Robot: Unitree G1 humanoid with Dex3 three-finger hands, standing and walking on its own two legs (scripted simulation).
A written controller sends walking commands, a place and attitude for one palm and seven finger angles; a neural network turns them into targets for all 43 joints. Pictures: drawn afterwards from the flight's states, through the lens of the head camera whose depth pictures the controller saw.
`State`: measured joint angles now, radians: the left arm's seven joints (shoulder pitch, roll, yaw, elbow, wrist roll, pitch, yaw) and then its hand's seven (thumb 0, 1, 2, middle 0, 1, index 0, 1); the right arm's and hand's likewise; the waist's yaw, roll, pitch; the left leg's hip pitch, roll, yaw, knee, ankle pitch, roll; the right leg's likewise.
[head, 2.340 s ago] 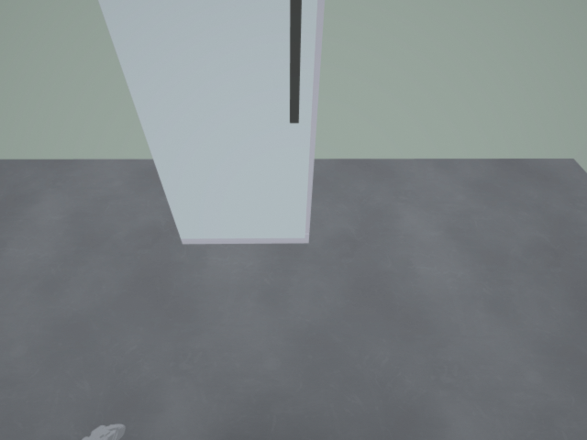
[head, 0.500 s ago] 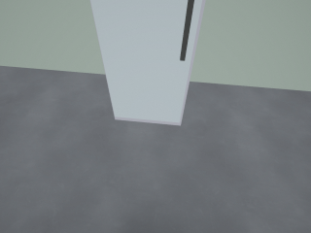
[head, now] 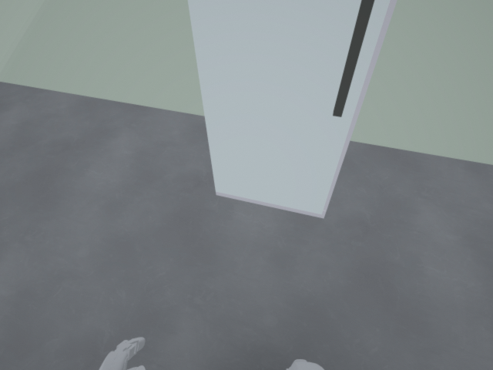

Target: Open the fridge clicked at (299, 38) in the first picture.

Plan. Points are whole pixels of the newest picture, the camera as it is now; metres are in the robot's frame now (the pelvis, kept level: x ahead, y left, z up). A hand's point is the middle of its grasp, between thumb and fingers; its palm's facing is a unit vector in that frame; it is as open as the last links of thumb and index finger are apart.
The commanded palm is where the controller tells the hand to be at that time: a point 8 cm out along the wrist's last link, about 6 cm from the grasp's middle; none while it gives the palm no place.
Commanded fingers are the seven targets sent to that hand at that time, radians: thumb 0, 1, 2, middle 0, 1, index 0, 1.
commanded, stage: walk to a spot facing it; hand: right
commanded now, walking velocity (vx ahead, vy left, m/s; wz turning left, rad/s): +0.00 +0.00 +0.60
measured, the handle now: (351, 59) +0.83 -0.30 +0.08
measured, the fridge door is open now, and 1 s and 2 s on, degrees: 0 0 0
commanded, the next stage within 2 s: none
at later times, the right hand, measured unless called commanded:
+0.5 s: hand (325, 291) +0.29 -0.17 -0.15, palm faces -0.36 +0.90 -0.26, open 7.4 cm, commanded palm none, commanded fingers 0.00 -0.90 -0.90 0.20 0.30 0.20 0.30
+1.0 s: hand (323, 297) +0.29 -0.17 -0.18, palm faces -0.53 +0.83 -0.20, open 7.4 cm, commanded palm none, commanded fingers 0.00 -0.90 -0.90 0.20 0.30 0.20 0.30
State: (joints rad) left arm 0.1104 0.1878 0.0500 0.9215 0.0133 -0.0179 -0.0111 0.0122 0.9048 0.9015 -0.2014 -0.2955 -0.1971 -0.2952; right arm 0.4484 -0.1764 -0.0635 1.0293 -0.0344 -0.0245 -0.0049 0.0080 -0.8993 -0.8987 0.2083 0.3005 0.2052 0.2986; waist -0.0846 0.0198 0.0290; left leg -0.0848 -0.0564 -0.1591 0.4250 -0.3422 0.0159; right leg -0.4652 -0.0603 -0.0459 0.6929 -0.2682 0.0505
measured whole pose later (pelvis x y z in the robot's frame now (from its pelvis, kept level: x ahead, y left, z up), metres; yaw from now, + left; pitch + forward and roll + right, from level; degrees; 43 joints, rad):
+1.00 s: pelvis +0.11 -0.05 -0.01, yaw +37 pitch +0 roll +1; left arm 0.16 0.18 0.02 0.87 0.02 0.00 0.03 0.01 0.90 0.90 -0.20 -0.30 -0.20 -0.30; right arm 0.20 -0.25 -0.10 0.91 -0.03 0.08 0.01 0.01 -0.90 -0.90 0.21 0.30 0.20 0.30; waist -0.02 0.06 0.06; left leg -0.45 -0.06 -0.08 0.87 -0.43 -0.03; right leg -0.29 -0.06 -0.12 0.61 -0.32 -0.02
